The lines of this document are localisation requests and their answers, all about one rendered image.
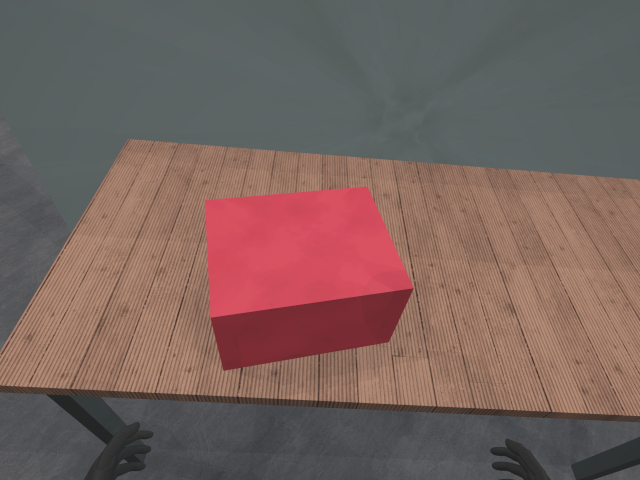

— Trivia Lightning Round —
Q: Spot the table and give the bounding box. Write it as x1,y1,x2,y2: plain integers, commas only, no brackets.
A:
0,139,640,480

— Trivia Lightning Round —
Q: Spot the right robot hand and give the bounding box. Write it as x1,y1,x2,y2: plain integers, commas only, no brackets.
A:
490,439,551,480

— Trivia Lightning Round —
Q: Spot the carton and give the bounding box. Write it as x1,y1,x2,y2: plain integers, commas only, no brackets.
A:
205,186,414,371

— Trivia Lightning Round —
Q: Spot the left robot hand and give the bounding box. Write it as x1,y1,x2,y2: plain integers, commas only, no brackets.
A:
84,422,153,480

